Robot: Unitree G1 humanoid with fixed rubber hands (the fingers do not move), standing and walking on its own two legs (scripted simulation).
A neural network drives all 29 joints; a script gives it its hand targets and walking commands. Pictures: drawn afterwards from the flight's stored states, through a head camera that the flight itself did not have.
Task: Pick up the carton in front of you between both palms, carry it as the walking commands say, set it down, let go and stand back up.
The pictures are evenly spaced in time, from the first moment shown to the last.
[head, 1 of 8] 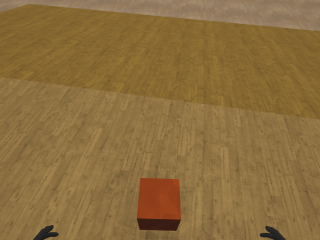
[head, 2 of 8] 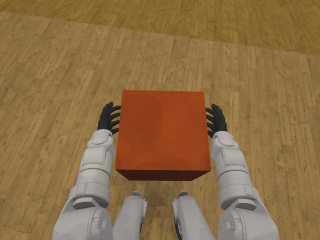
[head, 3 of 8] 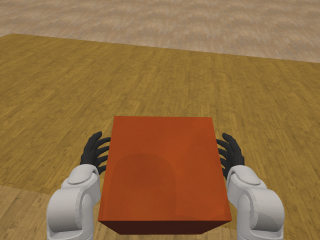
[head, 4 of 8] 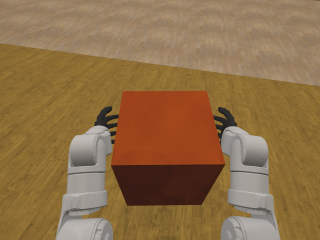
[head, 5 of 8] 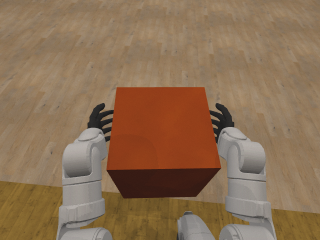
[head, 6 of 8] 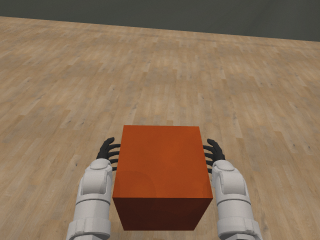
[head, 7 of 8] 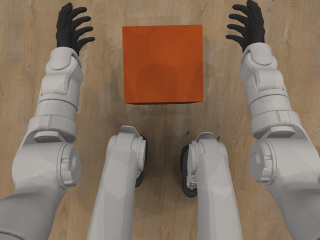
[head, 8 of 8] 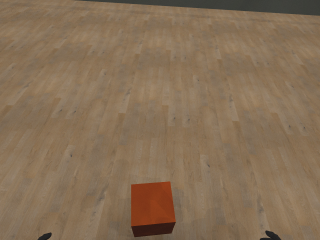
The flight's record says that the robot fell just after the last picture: no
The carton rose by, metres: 0.70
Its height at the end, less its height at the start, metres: -0.45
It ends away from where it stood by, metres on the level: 4.93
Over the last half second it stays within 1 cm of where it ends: yes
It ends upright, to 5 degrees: yes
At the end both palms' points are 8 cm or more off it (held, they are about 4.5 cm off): yes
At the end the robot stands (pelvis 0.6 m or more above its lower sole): yes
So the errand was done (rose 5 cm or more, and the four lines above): yes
